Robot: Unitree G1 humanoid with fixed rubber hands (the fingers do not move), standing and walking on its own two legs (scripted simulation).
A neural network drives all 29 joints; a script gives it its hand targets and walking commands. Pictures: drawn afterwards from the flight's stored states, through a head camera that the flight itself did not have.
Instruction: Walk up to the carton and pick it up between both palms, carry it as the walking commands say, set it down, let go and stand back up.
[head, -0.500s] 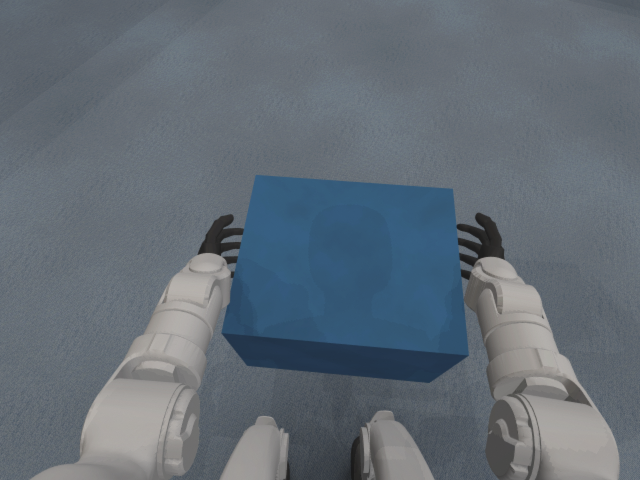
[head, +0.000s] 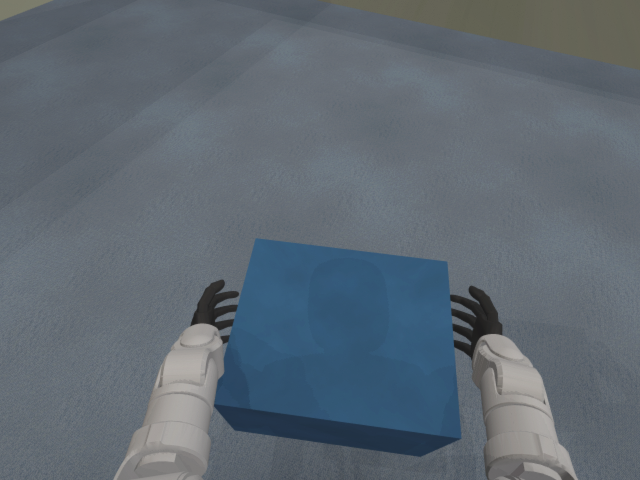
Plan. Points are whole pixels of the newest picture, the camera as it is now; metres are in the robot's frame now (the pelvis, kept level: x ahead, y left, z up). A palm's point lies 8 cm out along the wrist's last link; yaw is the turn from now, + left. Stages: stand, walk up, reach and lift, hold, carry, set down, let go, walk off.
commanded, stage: reach and lift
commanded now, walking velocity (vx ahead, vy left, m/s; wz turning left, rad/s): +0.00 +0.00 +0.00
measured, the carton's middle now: (338, 347) +0.35 -0.02 -0.10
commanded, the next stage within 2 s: hold in 1.80 s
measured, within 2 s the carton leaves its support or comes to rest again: neither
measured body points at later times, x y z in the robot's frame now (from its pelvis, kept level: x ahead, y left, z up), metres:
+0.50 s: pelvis +0.01 +0.00 +0.03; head -0.04 +0.01 +0.47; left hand +0.33 +0.17 +0.05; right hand +0.32 -0.21 +0.05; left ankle +0.00 +0.11 -0.72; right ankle +0.05 -0.12 -0.72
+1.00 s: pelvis +0.00 +0.00 +0.03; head -0.07 +0.01 +0.47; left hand +0.31 +0.17 +0.07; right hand +0.30 -0.21 +0.08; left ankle +0.01 +0.11 -0.72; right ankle +0.05 -0.12 -0.72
